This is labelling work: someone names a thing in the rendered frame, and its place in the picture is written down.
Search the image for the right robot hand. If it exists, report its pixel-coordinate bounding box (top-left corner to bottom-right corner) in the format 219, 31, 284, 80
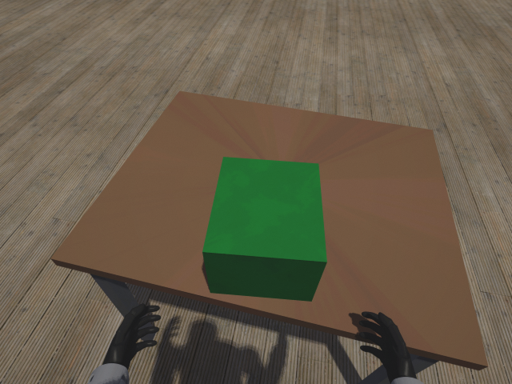
359, 312, 417, 384

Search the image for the table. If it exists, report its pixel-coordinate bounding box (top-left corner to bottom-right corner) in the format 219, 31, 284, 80
51, 91, 488, 384

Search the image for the carton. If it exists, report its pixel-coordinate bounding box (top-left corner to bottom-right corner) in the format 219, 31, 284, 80
202, 157, 327, 302

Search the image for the left robot hand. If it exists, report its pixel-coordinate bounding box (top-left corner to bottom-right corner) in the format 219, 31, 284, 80
103, 303, 161, 369

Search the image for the robot left forearm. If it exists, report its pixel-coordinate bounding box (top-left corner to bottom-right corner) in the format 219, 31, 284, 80
88, 363, 129, 384

